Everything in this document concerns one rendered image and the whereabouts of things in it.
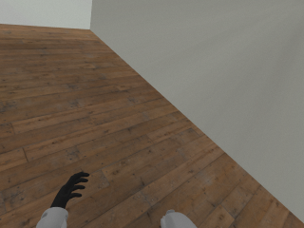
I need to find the right robot thigh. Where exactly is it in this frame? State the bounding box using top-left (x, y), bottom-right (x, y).
top-left (161, 212), bottom-right (198, 228)

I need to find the robot left hand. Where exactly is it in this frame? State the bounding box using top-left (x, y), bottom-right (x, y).
top-left (50, 171), bottom-right (89, 209)

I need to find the right robot shin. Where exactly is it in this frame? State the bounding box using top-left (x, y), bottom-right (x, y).
top-left (166, 209), bottom-right (175, 215)

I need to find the robot left forearm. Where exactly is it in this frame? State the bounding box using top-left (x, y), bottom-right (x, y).
top-left (36, 207), bottom-right (68, 228)

